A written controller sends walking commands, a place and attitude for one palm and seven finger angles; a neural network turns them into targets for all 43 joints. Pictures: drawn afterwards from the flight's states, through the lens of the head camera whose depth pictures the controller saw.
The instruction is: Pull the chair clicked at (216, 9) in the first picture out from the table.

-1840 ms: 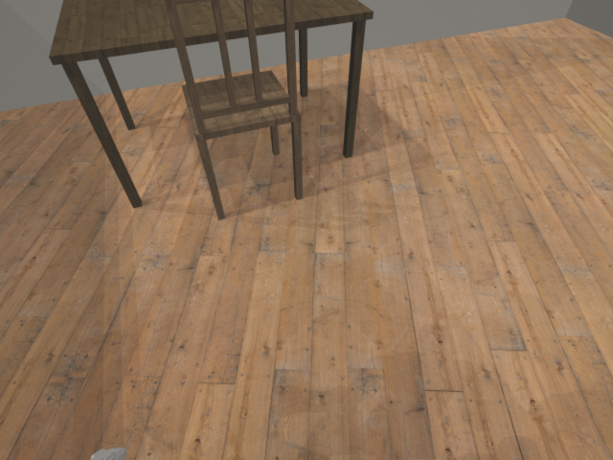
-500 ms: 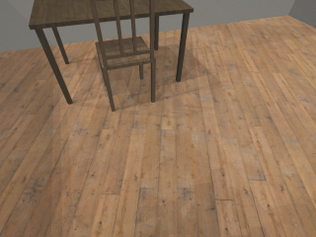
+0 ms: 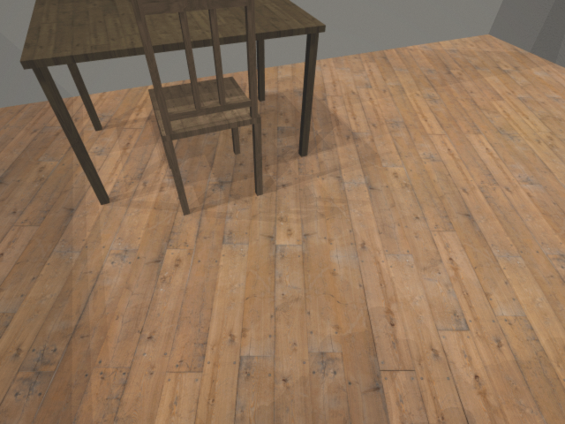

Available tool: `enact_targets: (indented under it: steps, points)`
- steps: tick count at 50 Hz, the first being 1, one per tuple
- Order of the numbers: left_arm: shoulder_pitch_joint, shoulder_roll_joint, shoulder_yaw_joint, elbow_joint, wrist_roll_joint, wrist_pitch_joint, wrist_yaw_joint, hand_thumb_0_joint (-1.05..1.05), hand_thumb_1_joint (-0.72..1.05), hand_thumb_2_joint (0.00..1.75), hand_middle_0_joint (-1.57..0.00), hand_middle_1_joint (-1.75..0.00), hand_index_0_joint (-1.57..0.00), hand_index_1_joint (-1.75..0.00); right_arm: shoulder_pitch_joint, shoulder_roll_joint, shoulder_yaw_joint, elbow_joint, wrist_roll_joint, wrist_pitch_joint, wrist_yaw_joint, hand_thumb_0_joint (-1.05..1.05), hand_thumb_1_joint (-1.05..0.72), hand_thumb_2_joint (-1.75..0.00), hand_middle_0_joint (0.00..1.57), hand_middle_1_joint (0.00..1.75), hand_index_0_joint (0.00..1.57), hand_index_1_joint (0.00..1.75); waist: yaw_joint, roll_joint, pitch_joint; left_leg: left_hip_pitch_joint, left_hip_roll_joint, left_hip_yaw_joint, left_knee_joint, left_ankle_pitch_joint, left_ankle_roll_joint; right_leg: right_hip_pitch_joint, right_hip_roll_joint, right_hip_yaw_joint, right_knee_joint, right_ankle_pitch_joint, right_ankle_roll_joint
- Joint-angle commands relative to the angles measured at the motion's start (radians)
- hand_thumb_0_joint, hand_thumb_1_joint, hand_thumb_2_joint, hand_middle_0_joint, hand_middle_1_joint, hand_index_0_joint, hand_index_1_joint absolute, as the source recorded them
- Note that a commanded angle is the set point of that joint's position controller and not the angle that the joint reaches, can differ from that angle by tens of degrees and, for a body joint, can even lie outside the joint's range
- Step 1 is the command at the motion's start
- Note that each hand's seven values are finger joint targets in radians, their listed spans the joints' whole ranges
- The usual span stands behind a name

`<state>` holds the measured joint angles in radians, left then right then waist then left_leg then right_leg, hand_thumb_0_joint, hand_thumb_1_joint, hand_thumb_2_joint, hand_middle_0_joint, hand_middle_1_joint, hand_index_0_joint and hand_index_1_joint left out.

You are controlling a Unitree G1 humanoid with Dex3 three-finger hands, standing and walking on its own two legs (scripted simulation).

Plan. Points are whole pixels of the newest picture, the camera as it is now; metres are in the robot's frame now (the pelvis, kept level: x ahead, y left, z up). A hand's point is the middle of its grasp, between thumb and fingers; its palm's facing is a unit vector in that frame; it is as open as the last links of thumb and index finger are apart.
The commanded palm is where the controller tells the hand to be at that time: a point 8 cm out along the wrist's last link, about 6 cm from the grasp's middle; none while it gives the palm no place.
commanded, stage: walk to a spot facing it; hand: left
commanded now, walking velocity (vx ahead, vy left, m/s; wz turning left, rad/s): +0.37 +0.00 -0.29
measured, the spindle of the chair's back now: (191, 64) +1.24 +0.42 -0.04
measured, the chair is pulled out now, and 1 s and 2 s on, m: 0.00 0.00 0.00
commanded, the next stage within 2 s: turn to face it in 1.38 s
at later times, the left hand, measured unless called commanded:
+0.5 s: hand (196, 344) +0.30 +0.19 -0.18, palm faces -0.16 -0.98 -0.14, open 7.4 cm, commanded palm none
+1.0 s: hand (218, 282) +0.44 +0.17 -0.17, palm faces -0.16 -0.98 -0.13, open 7.4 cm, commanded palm none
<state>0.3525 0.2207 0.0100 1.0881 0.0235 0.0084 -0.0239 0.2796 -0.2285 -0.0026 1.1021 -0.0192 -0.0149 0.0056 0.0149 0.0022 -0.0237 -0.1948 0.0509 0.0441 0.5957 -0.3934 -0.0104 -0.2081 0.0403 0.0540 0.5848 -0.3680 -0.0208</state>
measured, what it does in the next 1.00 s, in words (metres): walks ahead, turning right: right foot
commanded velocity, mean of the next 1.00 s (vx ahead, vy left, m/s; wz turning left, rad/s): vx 0.37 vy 0.00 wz -0.25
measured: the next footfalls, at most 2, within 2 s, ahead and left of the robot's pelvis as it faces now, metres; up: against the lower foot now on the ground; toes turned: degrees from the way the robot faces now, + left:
right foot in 0.58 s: +0.37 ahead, -0.08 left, +0.00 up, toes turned -19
left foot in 1.04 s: +0.61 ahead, +0.09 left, +0.00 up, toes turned -6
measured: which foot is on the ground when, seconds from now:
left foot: down 0.00-0.58, up 0.60-1.00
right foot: down 0.00-0.18, up 0.20-0.56, down 0.58-1.00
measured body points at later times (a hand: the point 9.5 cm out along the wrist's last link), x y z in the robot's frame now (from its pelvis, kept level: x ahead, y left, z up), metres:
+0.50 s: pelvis +0.19 +0.03 +0.00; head +0.23 +0.04 +0.45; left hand +0.31 +0.24 -0.16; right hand +0.04 -0.14 -0.14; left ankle +0.02 +0.12 -0.73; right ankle +0.31 -0.10 -0.69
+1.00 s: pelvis +0.43 +0.00 +0.00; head +0.46 +0.02 +0.45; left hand +0.45 +0.22 -0.16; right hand +0.47 -0.25 -0.13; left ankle +0.56 +0.10 -0.72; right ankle +0.34 -0.07 -0.73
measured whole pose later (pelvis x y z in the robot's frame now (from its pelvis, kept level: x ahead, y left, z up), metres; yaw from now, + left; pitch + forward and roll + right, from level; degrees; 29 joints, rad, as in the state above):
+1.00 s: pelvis +0.43 +0.00 +0.00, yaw -15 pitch +0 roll -2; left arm 0.38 0.16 0.04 1.10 0.02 -0.06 -0.01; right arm 0.15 -0.18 -0.05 1.01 -0.02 -0.05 0.02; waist 0.04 -0.01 0.03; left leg -0.47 0.14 0.11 0.66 -0.21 -0.02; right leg -0.08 0.05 -0.09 0.44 -0.36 -0.04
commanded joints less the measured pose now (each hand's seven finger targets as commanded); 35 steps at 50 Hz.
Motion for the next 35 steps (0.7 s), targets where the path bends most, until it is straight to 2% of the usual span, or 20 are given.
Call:
enact_targets:
  steps: [1,4,6,7,8,9,10,12,16,20,23,25,27,28,29,30,31,32,33,35]
  points:
    - [0.123,0.181,0.056,-0.024,-0.001,-0.044,0.024,0.00,0.90,0.90,-0.20,-0.30,-0.20,-0.30,-0.047,-0.084,-0.035,-0.090,0.005,-0.040,-0.012,0.00,-0.90,-0.90,0.20,0.30,0.20,0.30,0.024,-0.173,0.138,-0.265,-0.006,0.058,0.154,-0.043,0.021,0.054,-0.242,0.372,-0.248,0.010,-0.167]
    - [0.200,0.171,0.067,0.006,0.006,-0.058,0.042,0.00,0.90,0.90,-0.20,-0.30,-0.20,-0.30,-0.133,-0.053,-0.035,-0.127,0.007,-0.059,-0.013,0.00,-0.90,-0.90,0.20,0.30,0.20,0.30,0.056,-0.144,0.137,-0.401,0.018,0.048,0.222,-0.153,0.009,0.208,-0.329,0.434,-0.234,0.400,-0.249]
    - [0.126,0.147,0.063,-0.001,0.005,-0.057,0.045,0.00,0.90,0.90,-0.20,-0.30,-0.20,-0.30,-0.043,-0.036,-0.037,-0.099,0.013,-0.066,-0.014,0.00,-0.90,-0.90,0.20,0.30,0.20,0.30,-0.013,-0.118,0.096,-0.177,0.027,0.034,0.026,-0.092,0.024,0.074,-0.282,0.319,-0.138,0.430,-0.198]
    - [0.051,0.129,0.061,-0.020,-0.005,-0.055,0.040,0.00,0.90,0.90,-0.20,-0.30,-0.20,-0.30,0.104,-0.038,-0.042,-0.049,0.012,-0.071,-0.018,0.00,-0.90,-0.90,0.20,0.30,0.20,0.30,-0.097,-0.064,0.052,0.120,0.013,0.031,-0.151,0.036,0.043,-0.128,-0.190,0.203,0.000,0.399,-0.138]
    - [0.007,0.061,0.055,-0.053,-0.013,-0.053,0.028,0.00,0.90,0.90,-0.20,-0.30,-0.20,-0.30,0.291,-0.136,-0.072,0.022,-0.002,-0.076,-0.029,0.00,-0.90,-0.90,0.20,0.30,0.20,0.30,-0.153,0.193,0.007,0.389,0.209,-0.249,-0.254,0.042,0.107,-0.381,-0.031,0.042,0.308,0.206,-0.061]
    - [-0.059,0.029,0.049,-0.097,-0.011,-0.065,0.028,0.00,0.90,0.90,-0.20,-0.30,-0.20,-0.30,0.409,-0.177,-0.079,0.050,-0.010,-0.070,-0.035,0.00,-0.90,-0.90,0.20,0.30,0.20,0.30,-0.170,0.296,0.037,0.415,0.425,-0.474,-0.365,0.157,0.178,-0.548,-0.001,-0.057,0.527,-0.149,-0.025]
    - [-0.119,0.050,0.054,-0.100,-0.003,-0.058,0.034,0.00,0.90,0.90,-0.20,-0.30,-0.20,-0.30,0.384,-0.115,-0.063,0.052,-0.007,-0.065,-0.041,0.00,-0.90,-0.90,0.20,0.30,0.20,0.30,-0.160,0.151,0.128,0.335,0.450,-0.459,-0.364,0.239,0.187,-0.582,-0.060,-0.011,0.630,-0.122,-0.031]
    - [-0.101,0.001,0.051,-0.075,0.004,-0.046,0.018,0.00,0.90,0.90,-0.20,-0.30,-0.20,-0.30,0.287,-0.047,-0.041,0.018,-0.008,-0.075,-0.044,0.00,-0.90,-0.90,0.20,0.30,0.20,0.30,-0.088,0.033,0.197,0.222,0.370,-0.244,-0.347,0.427,0.161,-0.569,-0.115,-0.023,0.691,-0.010,-0.024]
    - [-0.086,-0.046,0.048,-0.080,0.009,-0.017,-0.005,0.00,0.90,0.90,-0.20,-0.30,-0.20,-0.30,0.266,0.006,-0.026,0.026,-0.003,-0.093,-0.051,0.00,-0.90,-0.90,0.20,0.30,0.20,0.30,-0.033,0.126,0.201,0.178,0.235,0.040,-0.366,0.581,0.094,-0.553,-0.115,-0.108,0.626,0.110,-0.013]
    - [-0.202,-0.066,0.036,-0.132,0.003,-0.016,-0.015,0.00,0.90,0.90,-0.20,-0.30,-0.20,-0.30,0.278,0.019,-0.020,0.041,-0.003,-0.093,-0.056,0.00,-0.90,-0.90,0.20,0.30,0.20,0.30,-0.026,0.138,0.234,0.183,0.181,0.162,-0.398,0.764,0.067,-0.471,-0.085,-0.223,0.288,0.220,-0.021]
    - [-0.213,-0.046,0.036,-0.138,0.001,-0.024,-0.008,0.00,0.90,0.90,-0.20,-0.30,-0.20,-0.30,0.305,-0.016,-0.034,0.060,0.001,-0.080,-0.057,0.00,-0.90,-0.90,0.20,0.30,0.20,0.30,-0.019,0.130,0.177,0.246,0.204,0.191,-0.311,1.094,0.085,-0.306,-0.005,-0.284,0.143,0.206,-0.059]
    - [-0.115,-0.018,0.048,-0.119,0.004,-0.027,-0.002,0.00,0.90,0.90,-0.20,-0.30,-0.20,-0.30,0.257,-0.047,-0.046,0.050,0.004,-0.074,-0.057,0.00,-0.90,-0.90,0.20,0.30,0.20,0.30,0.045,0.162,0.121,0.262,0.222,0.216,-0.184,1.222,0.081,-0.184,0.021,-0.285,0.125,0.210,-0.091]
    - [0.064,0.037,0.070,-0.066,0.014,-0.036,0.006,0.00,0.90,0.90,-0.20,-0.30,-0.20,-0.30,0.203,-0.067,-0.054,0.033,0.006,-0.072,-0.052,0.00,-0.90,-0.90,0.20,0.30,0.20,0.30,0.128,0.171,0.039,0.165,0.210,0.221,0.105,1.127,0.073,0.079,0.021,-0.262,0.043,0.196,-0.119]
    - [0.168,0.094,0.083,-0.039,0.018,-0.043,0.013,0.00,0.90,0.90,-0.20,-0.30,-0.20,-0.30,0.192,-0.042,-0.051,0.022,0.017,-0.071,-0.040,0.00,-0.90,-0.90,0.20,0.30,0.20,0.30,0.177,0.086,-0.017,0.001,0.172,0.218,0.363,0.859,0.059,0.269,-0.060,-0.164,-0.021,0.260,-0.155]
    - [0.227,0.178,0.102,-0.031,0.011,-0.053,0.023,0.00,0.90,0.90,-0.20,-0.30,-0.20,-0.30,0.221,0.042,-0.042,-0.004,0.030,-0.075,-0.035,0.00,-0.90,-0.90,0.20,0.30,0.20,0.30,0.164,-0.114,-0.093,-0.287,0.026,0.166,0.740,0.001,0.025,0.444,-0.350,0.281,-0.100,0.349,-0.282]
    - [0.217,0.213,0.105,-0.043,-0.016,-0.051,0.027,0.00,0.90,0.90,-0.20,-0.30,-0.20,-0.30,0.160,0.036,-0.045,-0.045,0.028,-0.076,-0.035,0.00,-0.90,-0.90,0.20,0.30,0.20,0.30,0.142,-0.106,-0.094,-0.391,-0.002,0.041,0.901,-0.158,0.041,0.392,-0.454,0.477,-0.254,0.410,-0.343]
    - [0.112,0.204,0.101,-0.076,-0.015,-0.058,0.031,0.00,0.90,0.90,-0.20,-0.30,-0.20,-0.30,0.168,0.021,-0.052,-0.054,0.014,-0.069,-0.029,0.00,-0.90,-0.90,0.20,0.30,0.20,0.30,0.094,-0.159,-0.089,-0.399,0.046,-0.050,0.934,-0.054,0.036,0.280,-0.453,0.492,-0.318,0.186,-0.306]
    - [0.020,0.148,0.085,-0.095,-0.014,-0.058,0.036,0.00,0.90,0.90,-0.20,-0.30,-0.20,-0.30,0.140,0.007,-0.056,-0.055,0.006,-0.058,-0.026,0.00,-0.90,-0.90,0.20,0.30,0.20,0.30,0.049,-0.072,-0.002,-0.413,0.085,-0.058,0.901,0.008,0.031,0.147,-0.421,0.419,-0.348,0.057,-0.278]
    - [-0.040,0.103,0.073,-0.107,-0.012,-0.064,0.045,0.00,0.90,0.90,-0.20,-0.30,-0.20,-0.30,0.120,0.020,-0.052,-0.050,-0.002,-0.048,-0.022,0.00,-0.90,-0.90,0.20,0.30,0.20,0.30,0.012,0.033,0.055,-0.378,0.121,-0.064,0.828,0.040,0.031,0.015,-0.381,0.315,-0.348,0.060,-0.252]
    - [-0.057,0.072,0.059,-0.099,-0.002,-0.079,0.045,0.00,0.90,0.90,-0.20,-0.30,-0.20,-0.30,0.151,0.055,-0.045,-0.035,-0.009,-0.023,-0.018,0.00,-0.90,-0.90,0.20,0.30,0.20,0.30,-0.038,0.045,0.078,-0.310,0.136,-0.037,0.707,0.061,0.013,-0.140,-0.320,0.178,-0.368,0.139,-0.206]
